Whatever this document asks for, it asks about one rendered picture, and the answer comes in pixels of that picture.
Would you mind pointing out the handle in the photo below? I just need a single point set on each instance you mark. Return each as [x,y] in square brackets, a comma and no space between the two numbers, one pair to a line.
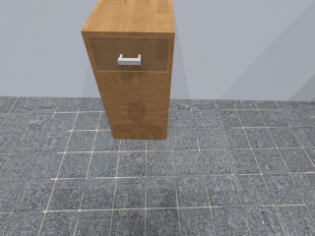
[129,61]

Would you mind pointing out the drawer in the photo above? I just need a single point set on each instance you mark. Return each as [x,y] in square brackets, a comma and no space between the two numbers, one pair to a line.
[106,50]

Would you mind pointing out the cabinet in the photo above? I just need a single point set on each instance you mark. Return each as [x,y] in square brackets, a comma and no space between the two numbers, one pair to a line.
[136,103]

